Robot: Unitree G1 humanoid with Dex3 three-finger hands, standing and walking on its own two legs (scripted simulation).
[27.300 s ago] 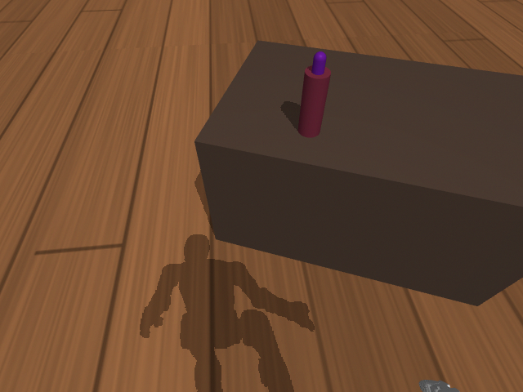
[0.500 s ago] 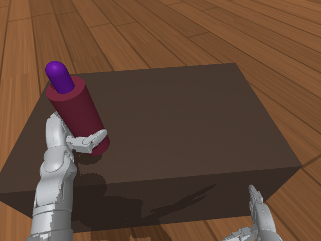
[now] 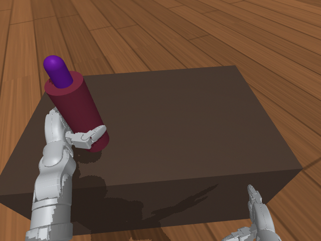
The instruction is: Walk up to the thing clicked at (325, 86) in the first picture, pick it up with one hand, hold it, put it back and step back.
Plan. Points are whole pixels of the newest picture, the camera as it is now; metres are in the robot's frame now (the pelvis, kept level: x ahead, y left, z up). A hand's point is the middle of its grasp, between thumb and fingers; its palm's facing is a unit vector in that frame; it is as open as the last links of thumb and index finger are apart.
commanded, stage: crouch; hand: left
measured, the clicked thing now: (78, 108) +0.34 +0.18 +0.19
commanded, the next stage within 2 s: lower in 1.28 s
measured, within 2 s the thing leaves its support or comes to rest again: neither
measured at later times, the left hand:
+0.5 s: hand (82, 130) +0.39 +0.22 +0.06, palm faces +0.27 -0.96 +0.02, open 10.2 cm
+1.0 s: hand (81, 129) +0.44 +0.25 +0.01, palm faces +0.27 -0.96 +0.01, open 10.2 cm
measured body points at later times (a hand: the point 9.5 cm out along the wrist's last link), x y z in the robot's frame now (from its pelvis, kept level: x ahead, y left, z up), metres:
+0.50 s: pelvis -0.02 +0.00 -0.02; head +0.02 +0.01 +0.43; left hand +0.37 +0.27 +0.06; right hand +0.14 -0.27 -0.08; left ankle +0.00 +0.11 -0.74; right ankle -0.01 -0.13 -0.74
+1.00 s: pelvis -0.02 +0.01 -0.05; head +0.06 +0.04 +0.39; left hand +0.41 +0.30 +0.02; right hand +0.13 -0.25 -0.09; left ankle +0.00 +0.11 -0.74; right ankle -0.01 -0.13 -0.74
